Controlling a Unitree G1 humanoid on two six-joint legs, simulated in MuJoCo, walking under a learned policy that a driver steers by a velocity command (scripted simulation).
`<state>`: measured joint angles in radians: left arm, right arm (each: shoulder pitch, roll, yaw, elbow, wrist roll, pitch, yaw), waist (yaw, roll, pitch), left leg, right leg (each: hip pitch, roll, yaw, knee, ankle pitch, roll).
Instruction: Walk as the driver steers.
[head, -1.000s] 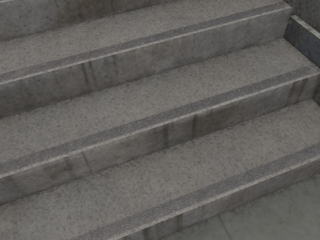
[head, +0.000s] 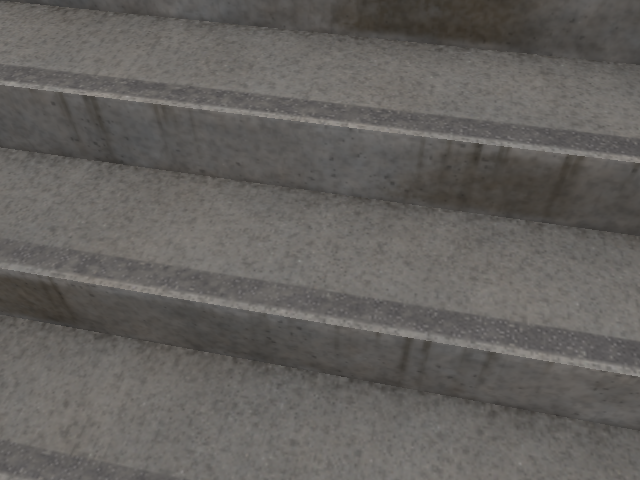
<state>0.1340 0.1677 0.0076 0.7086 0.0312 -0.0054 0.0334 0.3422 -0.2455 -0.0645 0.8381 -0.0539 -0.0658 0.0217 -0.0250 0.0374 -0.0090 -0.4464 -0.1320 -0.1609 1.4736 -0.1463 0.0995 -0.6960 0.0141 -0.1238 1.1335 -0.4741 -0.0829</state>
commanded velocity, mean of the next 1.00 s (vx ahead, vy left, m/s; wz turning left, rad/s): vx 0.50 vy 0.00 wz -0.03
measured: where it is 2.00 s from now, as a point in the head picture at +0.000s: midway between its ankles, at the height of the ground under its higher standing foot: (358, 99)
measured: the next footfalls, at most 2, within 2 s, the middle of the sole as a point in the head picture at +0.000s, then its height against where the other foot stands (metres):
left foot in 0.46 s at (273, 451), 0.16 m higher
right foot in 0.94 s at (394, 266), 0.17 m higher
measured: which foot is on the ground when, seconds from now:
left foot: up 0.00-0.44, down 0.46-0.98, up 1.00-1.00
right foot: down 0.00-0.46, up 0.48-0.92, down 0.94-1.00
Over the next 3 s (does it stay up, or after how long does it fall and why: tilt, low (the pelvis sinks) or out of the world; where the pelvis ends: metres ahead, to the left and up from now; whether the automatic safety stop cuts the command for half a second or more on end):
stays up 1.00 -0.04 0.59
